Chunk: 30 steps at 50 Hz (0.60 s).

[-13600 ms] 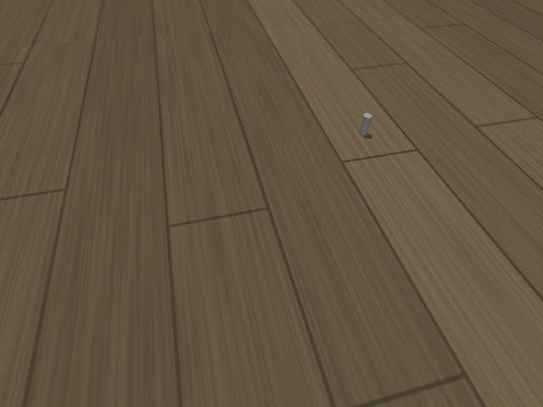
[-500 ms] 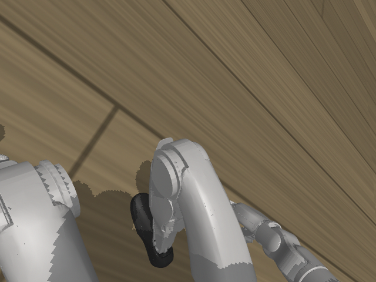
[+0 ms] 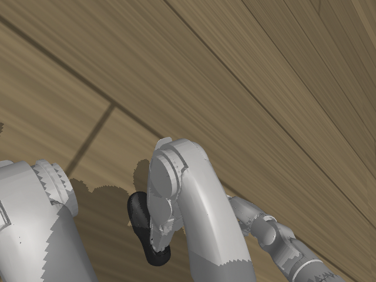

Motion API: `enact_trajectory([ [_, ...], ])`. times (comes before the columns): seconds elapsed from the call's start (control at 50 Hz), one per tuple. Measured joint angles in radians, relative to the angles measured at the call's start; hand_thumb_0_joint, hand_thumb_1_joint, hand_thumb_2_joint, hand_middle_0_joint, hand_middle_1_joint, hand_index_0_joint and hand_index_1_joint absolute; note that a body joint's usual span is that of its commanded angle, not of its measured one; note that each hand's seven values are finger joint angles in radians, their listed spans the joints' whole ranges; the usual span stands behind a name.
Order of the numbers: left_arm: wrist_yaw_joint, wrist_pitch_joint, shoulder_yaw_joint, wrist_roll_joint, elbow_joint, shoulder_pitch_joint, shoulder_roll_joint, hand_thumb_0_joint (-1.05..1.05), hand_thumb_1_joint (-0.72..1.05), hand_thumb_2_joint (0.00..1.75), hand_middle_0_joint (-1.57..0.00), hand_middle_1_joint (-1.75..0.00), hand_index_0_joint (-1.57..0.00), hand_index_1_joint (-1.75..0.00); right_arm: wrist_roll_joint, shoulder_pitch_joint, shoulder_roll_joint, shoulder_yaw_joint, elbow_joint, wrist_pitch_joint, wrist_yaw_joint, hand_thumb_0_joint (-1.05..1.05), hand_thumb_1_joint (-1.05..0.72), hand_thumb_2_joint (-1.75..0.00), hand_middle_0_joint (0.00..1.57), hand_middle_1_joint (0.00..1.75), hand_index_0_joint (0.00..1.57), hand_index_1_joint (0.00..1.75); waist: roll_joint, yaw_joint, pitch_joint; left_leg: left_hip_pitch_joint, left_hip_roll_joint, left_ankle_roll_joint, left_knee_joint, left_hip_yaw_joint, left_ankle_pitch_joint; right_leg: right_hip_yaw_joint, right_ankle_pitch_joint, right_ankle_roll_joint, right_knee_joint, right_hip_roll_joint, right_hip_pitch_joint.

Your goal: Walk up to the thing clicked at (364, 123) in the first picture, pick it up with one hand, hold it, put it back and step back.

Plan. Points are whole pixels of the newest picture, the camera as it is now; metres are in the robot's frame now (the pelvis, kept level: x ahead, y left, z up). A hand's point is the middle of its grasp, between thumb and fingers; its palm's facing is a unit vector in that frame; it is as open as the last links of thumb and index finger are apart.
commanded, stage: close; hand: left
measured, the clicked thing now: out of the picture +0.42 +0.29 -0.22
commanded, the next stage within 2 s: settle in 0.24 s
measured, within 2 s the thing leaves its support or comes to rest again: leaves its support in 0.54 s
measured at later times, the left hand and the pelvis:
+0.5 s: hand out of the picture +0.42 +0.28 -0.18, palm faces +0.29 -0.96 +0.00, open 7.2 cm; pelvis +0.00 +0.00 +0.00, yaw +0 degrees
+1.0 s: hand out of the picture +0.41 +0.29 -0.09, palm faces +0.28 -0.96 -0.01, open 7.2 cm; pelvis +0.00 -0.01 +0.02, yaw +2 degrees
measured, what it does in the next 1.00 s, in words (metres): stands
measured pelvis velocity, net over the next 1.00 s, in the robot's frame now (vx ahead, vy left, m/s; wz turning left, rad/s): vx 0.00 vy -0.01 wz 0.04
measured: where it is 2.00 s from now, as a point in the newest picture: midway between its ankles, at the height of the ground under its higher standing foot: (104, 264)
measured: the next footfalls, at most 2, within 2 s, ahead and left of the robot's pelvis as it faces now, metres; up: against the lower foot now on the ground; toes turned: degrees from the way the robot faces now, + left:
none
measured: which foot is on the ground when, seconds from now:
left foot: down 0.00-1.00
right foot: down 0.00-1.00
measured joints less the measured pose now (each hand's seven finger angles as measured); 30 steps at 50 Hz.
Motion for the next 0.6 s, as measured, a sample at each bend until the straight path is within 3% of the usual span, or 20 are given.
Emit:
enact_trajectory([
  [0.12,0.002,0.006,-0.021,0.015,0.001,-0.010,0.014,0.03,0.32,0.63,-0.68,-0.64,-0.62,-0.65,-0.002,0.004,0.000,0.000,0.005,0.004,-0.001,0.00,-0.86,-0.89,0.21,0.30,0.21,0.30,0.002,-0.002,0.000,-0.004,0.000,0.005,-0.001,0.002,0.004,0.000,0.003,-0.001,-0.003,0.000,0.000],
  [0.32,0.017,0.017,-0.034,0.016,0.014,-0.032,0.025,0.04,0.12,0.80,-0.86,-0.94,-0.85,-0.96,0.003,0.022,0.001,0.005,0.004,0.006,0.003,0.00,-0.87,-0.89,0.21,0.30,0.21,0.30,0.001,-0.005,-0.006,-0.006,-0.001,0.008,-0.004,-0.003,0.002,-0.005,0.002,-0.001,-0.013,0.000,0.003],
  [0.6,0.018,0.027,-0.032,0.025,-0.050,-0.038,0.008,0.03,-0.03,1.08,-0.84,-1.17,-0.84,-1.20,0.007,0.017,0.005,-0.006,0.001,0.013,0.006,0.00,-0.88,-0.90,0.21,0.30,0.21,0.30,0.003,0.006,0.003,-0.001,-0.002,0.009,-0.013,-0.001,0.002,-0.007,-0.001,-0.006,-0.022,-0.004,0.013],
])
